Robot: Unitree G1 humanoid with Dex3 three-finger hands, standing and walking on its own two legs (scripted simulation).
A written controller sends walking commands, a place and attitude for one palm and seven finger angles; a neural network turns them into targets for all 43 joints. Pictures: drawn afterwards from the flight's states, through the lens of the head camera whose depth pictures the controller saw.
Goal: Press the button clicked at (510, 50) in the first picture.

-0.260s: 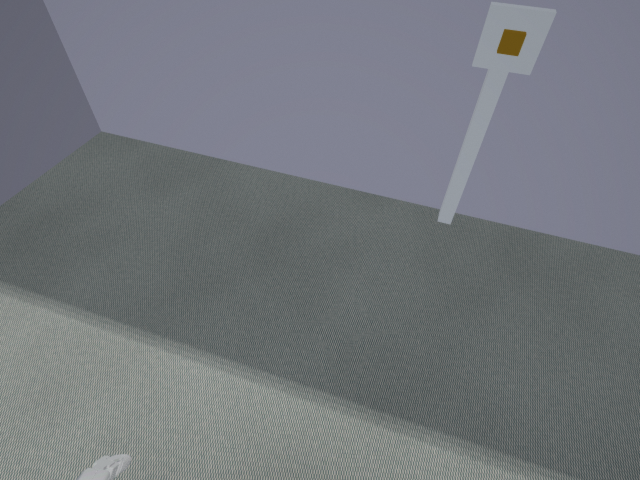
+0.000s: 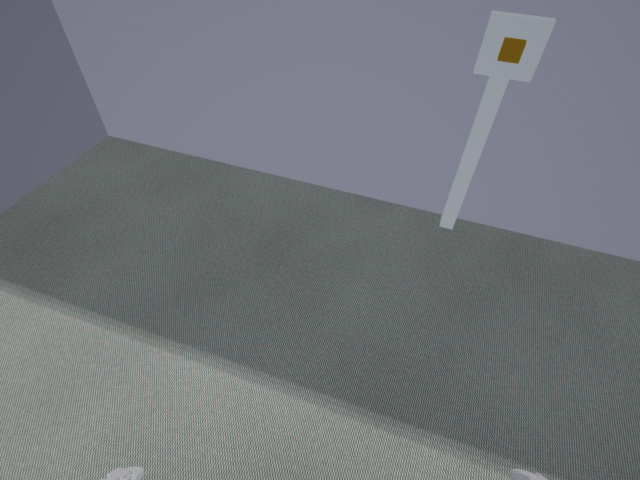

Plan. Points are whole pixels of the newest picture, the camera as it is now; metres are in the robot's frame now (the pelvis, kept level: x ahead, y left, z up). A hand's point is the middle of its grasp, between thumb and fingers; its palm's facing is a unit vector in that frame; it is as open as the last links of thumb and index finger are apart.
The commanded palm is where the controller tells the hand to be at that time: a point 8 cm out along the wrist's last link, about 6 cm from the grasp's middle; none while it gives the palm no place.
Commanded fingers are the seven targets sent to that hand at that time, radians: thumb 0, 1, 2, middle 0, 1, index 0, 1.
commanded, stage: stand and wait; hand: left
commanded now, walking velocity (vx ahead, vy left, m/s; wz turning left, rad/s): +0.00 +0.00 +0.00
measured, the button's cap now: (511, 50) +1.31 -0.52 +0.04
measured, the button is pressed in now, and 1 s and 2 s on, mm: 0 0 0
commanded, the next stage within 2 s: look at it before walking up in 0.56 s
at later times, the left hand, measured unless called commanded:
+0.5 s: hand out of the picture +0.05 +0.24 -0.15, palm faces -0.03 -0.94 -0.35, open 7.4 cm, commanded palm none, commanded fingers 0.00 0.90 0.90 -0.20 -0.30 -0.20 -0.30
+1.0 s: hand out of the picture +0.06 +0.23 -0.15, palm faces -0.04 -0.94 -0.34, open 7.4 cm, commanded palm none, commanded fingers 0.00 0.90 0.90 -0.20 -0.30 -0.20 -0.30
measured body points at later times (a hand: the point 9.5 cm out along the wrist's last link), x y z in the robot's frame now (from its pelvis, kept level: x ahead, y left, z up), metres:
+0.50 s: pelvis -0.02 -0.01 +0.00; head -0.02 -0.02 +0.45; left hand +0.06 +0.28 -0.12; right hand +0.05 -0.32 -0.13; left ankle -0.01 +0.11 -0.74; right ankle -0.01 -0.14 -0.74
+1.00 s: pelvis -0.02 -0.02 +0.01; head -0.01 -0.02 +0.46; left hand +0.06 +0.28 -0.13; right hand +0.05 -0.32 -0.13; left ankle -0.01 +0.11 -0.74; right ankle -0.01 -0.14 -0.74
